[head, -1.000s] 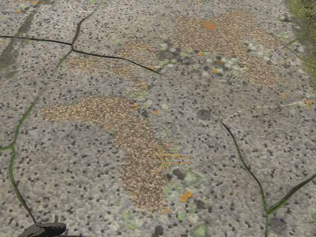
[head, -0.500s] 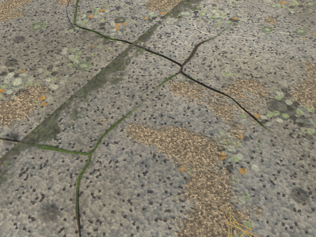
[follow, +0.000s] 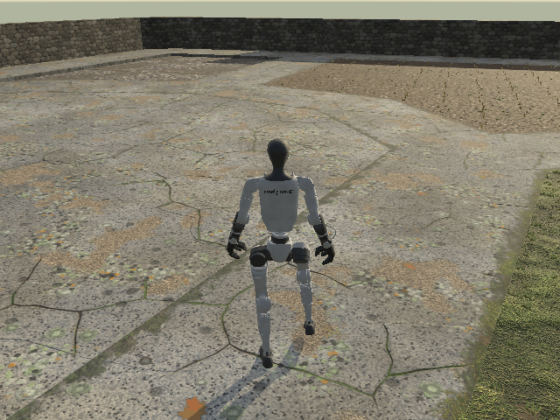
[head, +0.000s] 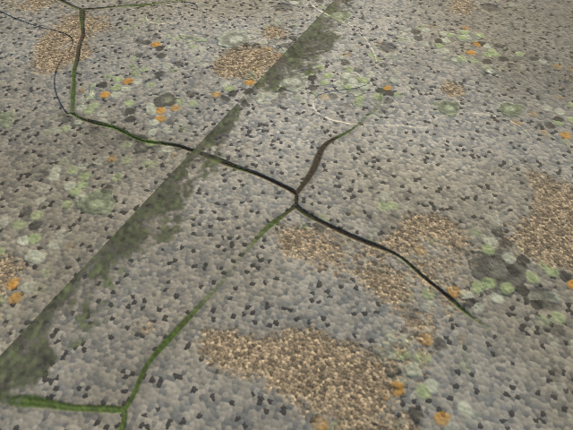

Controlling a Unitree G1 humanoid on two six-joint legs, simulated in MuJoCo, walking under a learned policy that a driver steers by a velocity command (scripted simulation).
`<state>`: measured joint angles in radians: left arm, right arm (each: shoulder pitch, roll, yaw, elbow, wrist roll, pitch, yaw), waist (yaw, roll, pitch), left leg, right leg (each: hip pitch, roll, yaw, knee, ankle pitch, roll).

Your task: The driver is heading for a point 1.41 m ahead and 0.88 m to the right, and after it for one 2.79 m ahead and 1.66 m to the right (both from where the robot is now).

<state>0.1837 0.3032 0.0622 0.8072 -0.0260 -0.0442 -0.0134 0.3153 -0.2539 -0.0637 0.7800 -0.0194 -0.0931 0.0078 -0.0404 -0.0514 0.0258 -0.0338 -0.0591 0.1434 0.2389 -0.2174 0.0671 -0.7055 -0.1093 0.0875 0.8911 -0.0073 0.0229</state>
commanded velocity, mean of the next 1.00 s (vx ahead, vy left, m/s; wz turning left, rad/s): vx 0.50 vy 0.00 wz -0.54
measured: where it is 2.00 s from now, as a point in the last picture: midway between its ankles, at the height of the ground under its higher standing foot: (431, 301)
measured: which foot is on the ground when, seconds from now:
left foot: down 0.00-0.24, up 0.26-0.68, down 0.70-1.00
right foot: up 0.00-0.20, down 0.22-0.70, up 0.72-1.00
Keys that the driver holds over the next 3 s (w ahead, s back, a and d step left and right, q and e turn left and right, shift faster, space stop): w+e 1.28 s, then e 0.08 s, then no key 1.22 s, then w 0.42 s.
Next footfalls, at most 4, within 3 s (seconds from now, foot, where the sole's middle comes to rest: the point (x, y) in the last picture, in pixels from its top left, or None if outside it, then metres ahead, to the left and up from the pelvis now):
0.22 right None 0.30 -0.14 -0.78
0.70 left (286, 379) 0.62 -0.01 -0.78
1.22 right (434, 344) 0.70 -0.39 -0.78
1.66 left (419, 254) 0.98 -0.41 -0.78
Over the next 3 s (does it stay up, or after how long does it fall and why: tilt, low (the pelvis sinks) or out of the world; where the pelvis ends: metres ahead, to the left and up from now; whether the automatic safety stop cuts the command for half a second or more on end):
stays up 0.91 -0.48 0.00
